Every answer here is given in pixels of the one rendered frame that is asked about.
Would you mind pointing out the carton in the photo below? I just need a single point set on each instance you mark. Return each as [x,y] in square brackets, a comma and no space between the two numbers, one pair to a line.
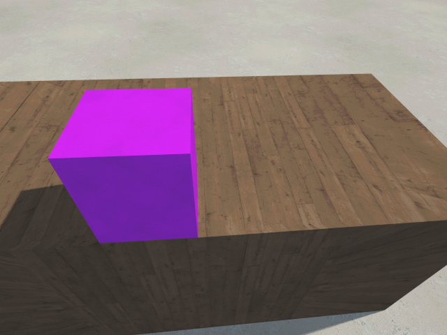
[127,157]

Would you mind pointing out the pedestal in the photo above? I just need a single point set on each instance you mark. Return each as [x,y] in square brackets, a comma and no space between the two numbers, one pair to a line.
[317,195]

